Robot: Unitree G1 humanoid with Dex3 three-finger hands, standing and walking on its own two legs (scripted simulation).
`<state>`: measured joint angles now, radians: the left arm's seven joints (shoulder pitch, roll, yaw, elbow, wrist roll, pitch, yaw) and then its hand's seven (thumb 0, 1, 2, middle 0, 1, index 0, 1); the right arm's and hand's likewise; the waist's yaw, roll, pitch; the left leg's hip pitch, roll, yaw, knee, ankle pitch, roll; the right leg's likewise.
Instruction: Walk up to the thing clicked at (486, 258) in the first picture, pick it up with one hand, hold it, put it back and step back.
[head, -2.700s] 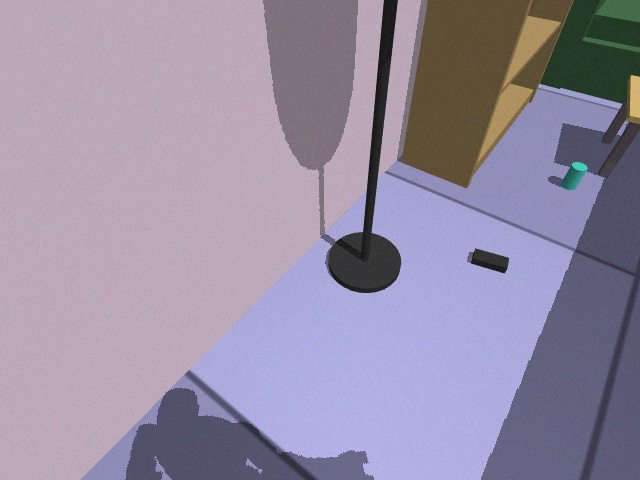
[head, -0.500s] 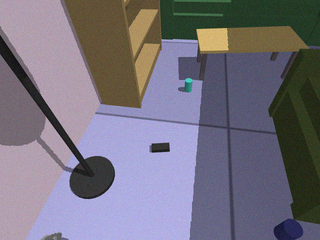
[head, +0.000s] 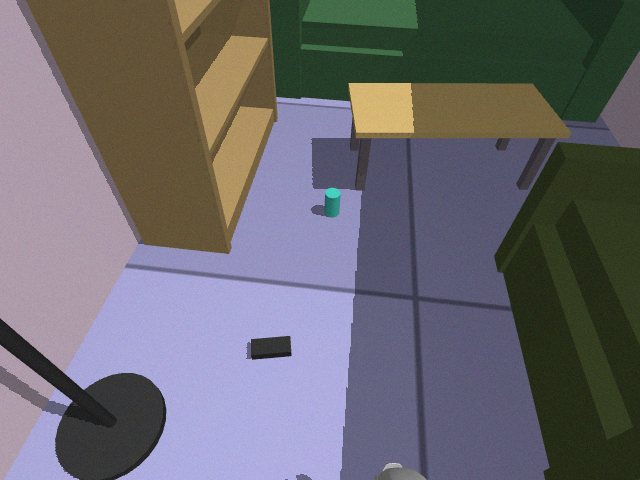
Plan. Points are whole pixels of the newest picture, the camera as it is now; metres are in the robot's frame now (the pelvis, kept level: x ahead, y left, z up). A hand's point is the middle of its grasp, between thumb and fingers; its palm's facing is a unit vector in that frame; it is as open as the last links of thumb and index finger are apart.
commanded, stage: walk up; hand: left
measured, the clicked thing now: (271, 347) +0.66 +0.15 -0.74
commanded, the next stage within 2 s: none
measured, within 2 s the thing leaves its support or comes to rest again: neither
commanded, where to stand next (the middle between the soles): +0.30 -0.05 m, yaw +5 degrees
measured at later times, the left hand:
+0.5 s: hand out of the picture +0.15 +0.22 -0.14, palm faces +0.04 -0.92 -0.38, open 7.3 cm
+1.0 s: hand (193, 403) +0.28 +0.20 -0.14, palm faces +0.03 -0.89 -0.45, open 7.3 cm
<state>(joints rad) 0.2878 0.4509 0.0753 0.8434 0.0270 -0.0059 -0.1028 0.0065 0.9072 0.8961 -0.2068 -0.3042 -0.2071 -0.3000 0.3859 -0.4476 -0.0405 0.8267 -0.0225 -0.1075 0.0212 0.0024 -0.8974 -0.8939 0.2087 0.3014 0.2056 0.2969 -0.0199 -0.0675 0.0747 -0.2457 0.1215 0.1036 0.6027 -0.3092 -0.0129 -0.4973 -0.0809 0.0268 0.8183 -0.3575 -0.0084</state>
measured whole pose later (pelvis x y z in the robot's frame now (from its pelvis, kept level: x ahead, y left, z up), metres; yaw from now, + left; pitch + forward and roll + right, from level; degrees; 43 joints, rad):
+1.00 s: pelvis +0.22 -0.08 -0.01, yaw +5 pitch -2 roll +1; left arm 0.20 0.39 0.02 0.91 0.04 -0.05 0.02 0.00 0.90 0.90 -0.21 -0.30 -0.21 -0.30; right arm 0.19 -0.42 -0.04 0.92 -0.01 0.04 0.02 0.00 -0.90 -0.89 0.20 0.30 0.20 0.30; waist 0.01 0.04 0.11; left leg -0.41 0.03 -0.01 0.88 -0.50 0.03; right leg -0.43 -0.06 -0.03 0.74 -0.28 0.00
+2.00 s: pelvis +0.26 -0.06 +0.02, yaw +5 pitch -2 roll +0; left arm 0.07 0.35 0.00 1.17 0.01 -0.02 0.00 0.00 0.91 0.90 -0.21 -0.30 -0.21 -0.30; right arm 0.08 -0.36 -0.02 1.15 0.00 0.02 0.02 0.00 -0.90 -0.89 0.20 0.30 0.20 0.30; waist 0.00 0.01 0.06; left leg -0.09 0.03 0.02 0.36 -0.23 -0.02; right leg -0.18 -0.05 0.00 0.36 -0.15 0.04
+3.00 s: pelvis +0.26 -0.04 -0.02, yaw -1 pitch -3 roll +0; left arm 0.20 0.47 0.10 0.88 0.03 0.10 -0.07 0.00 0.91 0.90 -0.20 -0.30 -0.20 -0.30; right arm 0.24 -0.45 -0.07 0.84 -0.04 -0.04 -0.05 0.00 -0.90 -0.89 0.21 0.30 0.21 0.30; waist 0.01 -0.10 0.15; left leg -0.41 0.14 0.06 0.76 -0.29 -0.02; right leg -0.42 -0.04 0.11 1.00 -0.50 0.01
